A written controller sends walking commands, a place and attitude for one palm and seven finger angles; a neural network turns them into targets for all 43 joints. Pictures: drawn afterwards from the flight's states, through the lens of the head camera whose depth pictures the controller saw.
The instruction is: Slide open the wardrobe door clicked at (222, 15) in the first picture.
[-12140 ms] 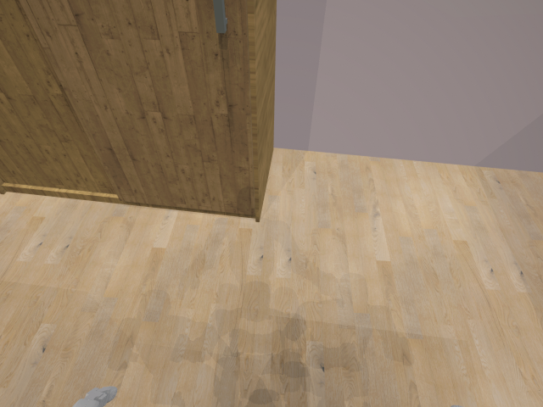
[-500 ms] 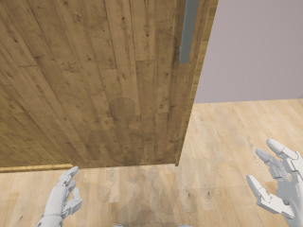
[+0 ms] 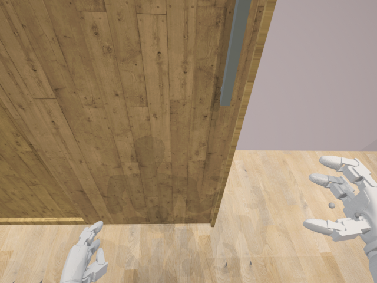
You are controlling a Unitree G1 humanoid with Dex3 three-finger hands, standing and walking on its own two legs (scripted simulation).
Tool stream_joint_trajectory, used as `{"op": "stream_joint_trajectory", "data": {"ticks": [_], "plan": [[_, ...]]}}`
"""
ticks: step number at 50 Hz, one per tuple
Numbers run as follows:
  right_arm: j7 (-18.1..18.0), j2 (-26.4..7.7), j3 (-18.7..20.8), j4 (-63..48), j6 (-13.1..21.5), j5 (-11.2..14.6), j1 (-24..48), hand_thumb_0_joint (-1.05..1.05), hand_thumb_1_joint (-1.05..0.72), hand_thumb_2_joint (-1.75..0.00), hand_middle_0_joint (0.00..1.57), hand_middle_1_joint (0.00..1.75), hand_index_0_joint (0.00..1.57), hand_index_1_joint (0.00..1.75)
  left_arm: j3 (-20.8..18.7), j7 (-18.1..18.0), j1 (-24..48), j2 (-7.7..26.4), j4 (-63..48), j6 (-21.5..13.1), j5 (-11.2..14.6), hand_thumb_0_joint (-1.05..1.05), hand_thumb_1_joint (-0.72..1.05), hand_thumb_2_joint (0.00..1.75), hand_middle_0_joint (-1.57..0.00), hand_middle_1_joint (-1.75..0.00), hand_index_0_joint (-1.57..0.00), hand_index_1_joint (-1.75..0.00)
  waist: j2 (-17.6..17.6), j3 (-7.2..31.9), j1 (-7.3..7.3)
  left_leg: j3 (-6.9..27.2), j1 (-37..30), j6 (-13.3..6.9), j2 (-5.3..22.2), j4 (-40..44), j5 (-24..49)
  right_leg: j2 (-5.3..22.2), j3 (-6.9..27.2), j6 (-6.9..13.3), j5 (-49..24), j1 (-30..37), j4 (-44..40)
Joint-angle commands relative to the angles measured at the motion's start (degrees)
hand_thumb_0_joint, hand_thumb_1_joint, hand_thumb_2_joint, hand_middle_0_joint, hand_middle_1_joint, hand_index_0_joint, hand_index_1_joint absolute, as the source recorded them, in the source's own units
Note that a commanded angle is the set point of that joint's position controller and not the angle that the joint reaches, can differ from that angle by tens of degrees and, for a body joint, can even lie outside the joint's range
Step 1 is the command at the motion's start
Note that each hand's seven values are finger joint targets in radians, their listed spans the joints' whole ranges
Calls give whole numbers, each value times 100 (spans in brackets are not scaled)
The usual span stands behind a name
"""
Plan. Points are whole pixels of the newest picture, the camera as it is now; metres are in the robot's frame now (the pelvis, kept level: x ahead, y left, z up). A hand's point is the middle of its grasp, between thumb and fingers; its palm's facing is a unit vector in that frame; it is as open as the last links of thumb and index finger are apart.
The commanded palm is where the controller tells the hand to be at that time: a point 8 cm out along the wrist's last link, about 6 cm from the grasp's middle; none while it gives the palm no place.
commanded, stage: raise the hand with hooked fingers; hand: right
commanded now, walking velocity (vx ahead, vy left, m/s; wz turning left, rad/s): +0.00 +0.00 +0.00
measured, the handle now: (232, 48) +0.53 -0.09 +0.26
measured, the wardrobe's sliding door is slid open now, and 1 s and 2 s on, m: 0.00 0.00 0.00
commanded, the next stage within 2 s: move the hooked fingers beside the handle in 1.02 s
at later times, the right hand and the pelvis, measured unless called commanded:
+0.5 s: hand out of the picture +0.27 -0.27 +0.25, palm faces +0.11 +0.99 -0.10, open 14.0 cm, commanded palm +0.24 -0.31 +0.25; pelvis +0.00 +0.01 +0.01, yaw +0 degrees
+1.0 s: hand (369, 137) +0.28 -0.27 +0.24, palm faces +0.11 +0.99 -0.09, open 14.0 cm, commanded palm +0.24 -0.30 +0.25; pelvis +0.00 +0.02 +0.01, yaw +0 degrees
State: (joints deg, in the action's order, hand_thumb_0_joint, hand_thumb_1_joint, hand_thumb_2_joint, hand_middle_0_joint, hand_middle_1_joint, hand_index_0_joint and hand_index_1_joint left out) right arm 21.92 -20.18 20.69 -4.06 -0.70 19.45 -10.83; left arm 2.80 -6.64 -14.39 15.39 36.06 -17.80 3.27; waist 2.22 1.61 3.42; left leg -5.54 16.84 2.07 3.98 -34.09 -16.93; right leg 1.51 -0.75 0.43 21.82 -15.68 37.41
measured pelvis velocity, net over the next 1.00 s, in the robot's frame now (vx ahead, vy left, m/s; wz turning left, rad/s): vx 0.00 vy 0.02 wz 0.00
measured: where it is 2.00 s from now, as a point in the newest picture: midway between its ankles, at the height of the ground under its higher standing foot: outside the picture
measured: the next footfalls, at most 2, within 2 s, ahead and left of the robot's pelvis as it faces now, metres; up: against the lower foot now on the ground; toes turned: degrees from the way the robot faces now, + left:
none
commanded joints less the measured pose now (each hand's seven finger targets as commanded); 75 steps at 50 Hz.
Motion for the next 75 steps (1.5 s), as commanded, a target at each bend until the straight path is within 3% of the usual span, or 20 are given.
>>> {"op": "stream_joint_trajectory", "data": {"ticks": [1, 6, 8, 11, 17, 21, 25, 29, 34, 38, 42, 46, 48, 51, 54, 61, 63, 65, 69, 75], "plan": [[-117, -1697, 1105, -1807, 549, 225, 1766, 0, 38, -35, 29, 112, 29, 112, -145, -46, 615, 557, -1023, -436, 8, 0, 90, 90, -20, -30, -20, -30, 521, 1043, 9, -44, -783, -322, -405, 452, 1289, -131, 293, -34, -1934, 442, -1013], [86, -1588, 1039, -991, -134, 299, 1956, 0, 50, -30, 30, 120, 30, 120, -103, 27, 708, 591, -958, -293, 80, 0, 90, 90, -20, -30, -20, -30, 707, 600, 50, -38, -847, -328, -392, 627, 1760, -123, 226, -89, -2250, 505, -1158], [198, -1533, 934, -394, -655, 267, 1890, 0, 50, -30, 30, 120, 30, 120, -84, 45, 704, 627, -973, -144, 126, 0, 90, 90, -20, -30, -20, -30, 347, 212, 55, -27, -799, -322, -402, 776, 1714, -119, 211, -55, -2107, 341, -1242], [291, -1787, 978, -470, -1158, 202, 2465, 0, 50, -30, 30, 120, 30, 120, -87, 56, 833, 685, -1100, 44, 180, 0, 90, 90, -20, -30, -20, -30, 55, 405, -2, -18, -801, -279, -368, 860, 1618, -141, 215, -5, -1946, 430, -1292], [174, -2524, 1567, -1536, -809, 199, 3640, 0, 50, -30, 30, 120, 30, 120, -12, 32, 1040, 540, -1240, 52, 107, 0, 90, 90, -20, -30, -20, -30, 342, 1374, 53, 24, -1219, -310, -393, 903, 1780, -211, 233, 27, -2244, 1034, -1316], [236, -2625, 1664, -881, -834, 210, 3862, 0, 50, -30, 30, 120, 30, 120, 6, -1, 1023, 560, -1043, 76, 134, 0, 90, 90, -20, -30, -20, -30, 505, 1100, 26, 51, -1179, -313, -384, 1043, 1796, -218, 170, 42, -2134, 1008, -1400], [406, -2572, 1276, 247, -1491, 80, 4262, 0, 50, -30, 30, 120, 30, 120, 20, 3, 1038, 683, -952, 183, 236, 0, 90, 90, -20, -30, -20, -30, 320, 428, -32, 64, -858, -306, -336, 1213, 1386, -200, 209, 47, -1719, 728, -1532], [618, -2359, 996, 585, -1879, 47, 3920, 0, 50, -30, 30, 120, 30, 120, -27, 93, 1045, 747, -1086, 284, 289, 0, 90, 90, -20, -30, -20, -30, -179, 685, -23, 102, -968, -274, -300, 1144, 1571, -197, 181, 79, -1841, 720, -1436], [613, -2876, 1665, -661, -1442, 236, 3955, 0, 50, -30, 30, 120, 30, 120, -50, 183, 1281, 675, -1349, 321, 225, 0, 90, 90, -20, -30, -20, -30, -75, 1423, 130, 189, -1372, -289, -285, 1021, 1750, -244, 148, 96, -2053, 891, -1331], [286, -3171, 2137, -897, -1120, 277, 3879, 0, 50, -30, 30, 120, 30, 120, -47, 159, 1198, 617, -1292, 256, 160, 0, 90, 90, -20, -30, -20, -30, 149, 1258, 208, 137, -1336, -305, -339, 1087, 1666, -229, 113, 88, -2055, 857, -1392], [139, -2650, 1549, -525, -1365, 73, 4255, 0, 50, -30, 30, 120, 30, 120, -46, 85, 1132, 631, -1161, 245, 231, 0, 90, 90, -20, -30, -20, -30, 792, 698, 21, 108, -889, -310, -332, 1156, 1353, -223, 74, 41, -1774, 881, -1505], [257, -2389, 1000, -302, -1677, -76, 4468, 0, 50, -30, 30, 120, 30, 120, -46, 19, 1102, 683, -1160, 237, 267, 0, 90, 90, -20, -30, -20, -30, 563, 695, -93, 136, -803, -283, -331, 1195, 1193, -221, 132, 73, -1603, 956, -1497], [368, -2411, 1018, -310, -1667, -30, 4296, 0, 50, -30, 30, 120, 30, 120, -43, 20, 1096, 683, -1176, 250, 247, 0, 90, 90, -20, -30, -20, -30, 90, 789, -67, 129, -942, -281, -352, 1193, 1342, -200, 170, 91, -1718, 960, -1471], [474, -2720, 1419, -456, -1540, 65, 4169, 0, 50, -30, 30, 120, 30, 120, -34, 40, 1141, 681, -1231, 270, 217, 0, 90, 90, -20, -30, -20, -30, -83, 1170, 14, 93, -1135, -272, -366, 1088, 1571, -234, 190, 108, -1896, 1028, -1442], [460, -2903, 1763, -363, -1423, 200, 3985, 0, 50, -30, 30, 120, 30, 120, -11, 99, 1191, 659, -1208, 304, 197, 0, 90, 90, -20, -30, -20, -30, -29, 1097, 101, 117, -1233, -281, -357, 1104, 1668, -239, 151, 94, -1955, 869, -1438], [303, -2300, 971, -252, -1578, 6, 4613, 0, 50, -30, 30, 120, 30, 120, -21, 86, 1125, 627, -1141, 313, 250, 0, 90, 90, -20, -30, -20, -30, 536, 791, -101, 84, -819, -299, -363, 1144, 1530, -202, 134, 36, -1898, 1026, -1484], [277, -2232, 802, -120, -1591, -36, 4784, 0, 50, -30, 30, 120, 30, 120, -26, 57, 1083, 640, -1115, 308, 243, 0, 90, 90, -20, -30, -20, -30, 143, 710, -146, 101, -777, -286, -379, 1208, 1385, -182, 179, 57, -1768, 979, -1472], [248, -2150, 625, -131, -1552, -110, 5230, 0, 50, -30, 30, 120, 30, 120, -26, 14, 1089, 647, -1106, 310, 243, 0, 90, 90, -20, -30, -20, -30, 222, 830, -204, 106, -731, -276, -367, 1198, 1210, -212, 202, 76, -1620, 1030, -1503], [78, -2477, 958, -256, -1366, -164, 5408, 0, 50, -30, 30, 120, 30, 120, -19, 4, 1103, 618, -1109, 312, 194, 0, 90, 90, -20, -30, -20, -30, 312, 1320, -79, 104, -1046, -324, -346, 1124, 1420, -226, 235, 52, -1898, 1133, -1506], [-121, -2190, 890, -31, -1437, -208, 5140, 0, 50, -30, 30, 120, 30, 120, -15, 98, 1141, 559, -1130, 421, 189, 0, 90, 90, -20, -30, -20, -30, 350, 1375, 27, 65, -1283, -354, -315, 991, 2053, -204, 132, 4, -2427, 1010, -1514]]}}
